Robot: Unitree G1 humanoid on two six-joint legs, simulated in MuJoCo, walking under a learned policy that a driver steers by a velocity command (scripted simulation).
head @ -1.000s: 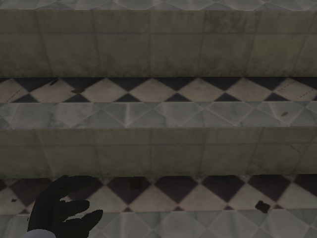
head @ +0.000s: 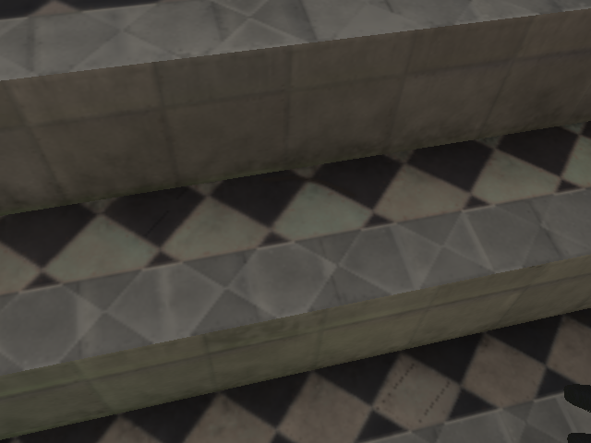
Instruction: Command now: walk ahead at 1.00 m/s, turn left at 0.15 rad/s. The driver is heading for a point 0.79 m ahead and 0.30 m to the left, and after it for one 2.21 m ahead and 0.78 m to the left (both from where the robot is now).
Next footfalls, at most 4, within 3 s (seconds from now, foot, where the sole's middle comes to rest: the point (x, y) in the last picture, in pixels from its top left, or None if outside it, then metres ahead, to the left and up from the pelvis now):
none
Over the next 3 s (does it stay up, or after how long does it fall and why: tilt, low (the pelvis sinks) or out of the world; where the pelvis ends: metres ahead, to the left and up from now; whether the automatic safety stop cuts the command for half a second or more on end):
falls after 0.38 s (tilt)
